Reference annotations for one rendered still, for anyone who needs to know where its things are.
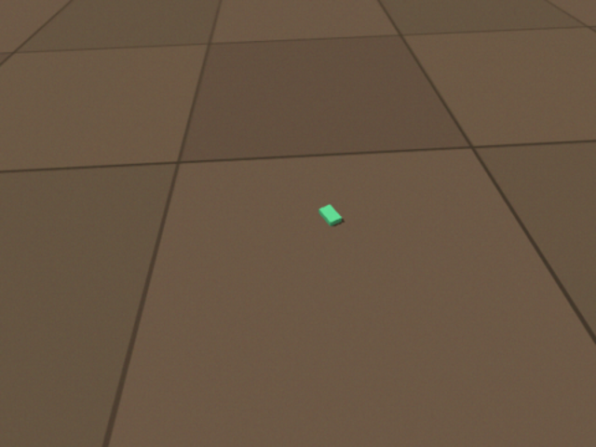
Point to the small box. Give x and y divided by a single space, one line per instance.
330 215

